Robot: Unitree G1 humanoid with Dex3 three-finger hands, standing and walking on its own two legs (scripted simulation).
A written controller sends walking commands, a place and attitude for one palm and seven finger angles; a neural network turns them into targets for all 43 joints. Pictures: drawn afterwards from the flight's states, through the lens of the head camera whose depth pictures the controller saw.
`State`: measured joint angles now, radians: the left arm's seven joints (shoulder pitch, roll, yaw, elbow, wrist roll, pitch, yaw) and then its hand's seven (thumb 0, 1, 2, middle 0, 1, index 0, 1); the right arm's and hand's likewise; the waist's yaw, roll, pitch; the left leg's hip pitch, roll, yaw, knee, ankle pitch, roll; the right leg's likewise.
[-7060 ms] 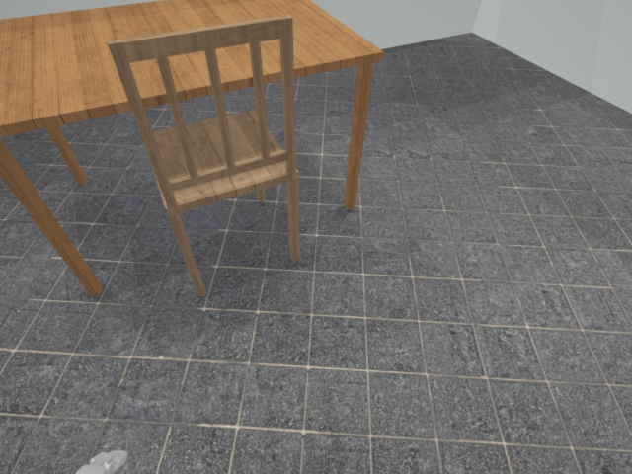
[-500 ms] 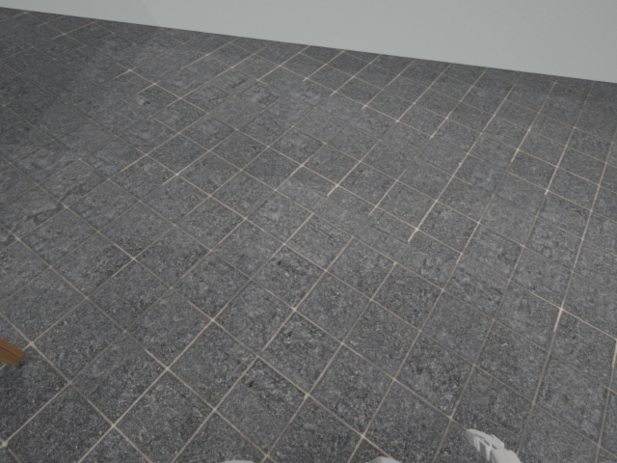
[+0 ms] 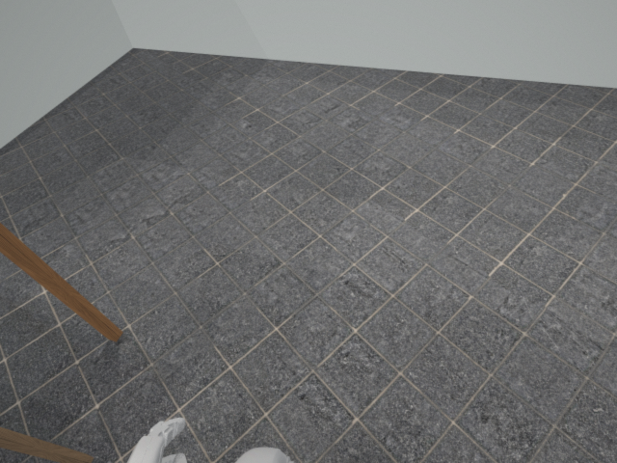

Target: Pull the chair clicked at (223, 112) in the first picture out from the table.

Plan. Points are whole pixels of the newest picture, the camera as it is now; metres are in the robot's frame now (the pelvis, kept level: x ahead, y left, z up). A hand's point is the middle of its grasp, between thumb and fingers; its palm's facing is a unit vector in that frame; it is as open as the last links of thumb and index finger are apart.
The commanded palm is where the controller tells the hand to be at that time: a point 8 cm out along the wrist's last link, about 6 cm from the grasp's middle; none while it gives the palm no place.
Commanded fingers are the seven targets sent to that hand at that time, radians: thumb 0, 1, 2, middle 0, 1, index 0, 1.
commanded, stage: turn to face it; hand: left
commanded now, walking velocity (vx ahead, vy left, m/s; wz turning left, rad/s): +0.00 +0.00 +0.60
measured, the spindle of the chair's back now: out of the picture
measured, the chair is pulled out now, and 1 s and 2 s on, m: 0.00 0.00 0.00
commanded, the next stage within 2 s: take the last steps up to it in 2.00 s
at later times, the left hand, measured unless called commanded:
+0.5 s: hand out of the picture -0.05 +0.27 -0.18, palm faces +0.37 -0.89 -0.26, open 7.4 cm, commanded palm none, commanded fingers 0.00 0.90 0.90 -0.20 -0.30 -0.20 -0.30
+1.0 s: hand out of the picture -0.01 +0.22 -0.13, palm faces +0.56 -0.77 -0.31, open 7.4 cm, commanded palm none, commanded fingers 0.00 0.90 0.90 -0.20 -0.30 -0.20 -0.30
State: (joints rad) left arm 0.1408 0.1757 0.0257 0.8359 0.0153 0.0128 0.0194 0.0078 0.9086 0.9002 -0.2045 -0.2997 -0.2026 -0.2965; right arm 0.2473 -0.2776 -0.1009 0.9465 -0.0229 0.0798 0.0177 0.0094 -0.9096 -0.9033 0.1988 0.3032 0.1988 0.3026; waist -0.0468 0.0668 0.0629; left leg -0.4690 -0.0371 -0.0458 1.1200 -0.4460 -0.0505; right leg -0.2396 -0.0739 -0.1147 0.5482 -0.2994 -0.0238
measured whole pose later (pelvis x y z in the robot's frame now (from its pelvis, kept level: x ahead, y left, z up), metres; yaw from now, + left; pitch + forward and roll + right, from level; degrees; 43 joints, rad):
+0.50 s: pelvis -0.01 +0.04 -0.01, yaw +18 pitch +0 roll -1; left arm 0.24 0.28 0.08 0.94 0.02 0.08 0.01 0.01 0.91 0.90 -0.20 -0.30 -0.20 -0.30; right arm 0.12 -0.23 -0.05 0.89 -0.02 0.02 0.01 0.01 -0.91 -0.90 0.20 0.30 0.20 0.30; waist 0.03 -0.05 0.08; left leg -0.28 0.01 0.04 0.58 -0.31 0.04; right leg -0.46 -0.14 -0.09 1.11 -0.48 0.09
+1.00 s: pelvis +0.01 -0.01 +0.00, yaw +36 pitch -1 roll +2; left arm 0.17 0.18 0.02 0.85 0.01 0.01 0.02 0.01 0.91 0.90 -0.20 -0.30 -0.20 -0.30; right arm 0.25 -0.28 -0.10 0.95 -0.02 0.08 0.02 0.01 -0.91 -0.90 0.20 0.30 0.20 0.30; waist -0.04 0.07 0.05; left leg -0.49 -0.04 -0.06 1.13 -0.42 -0.05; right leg -0.22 -0.07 -0.10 0.52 -0.29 -0.02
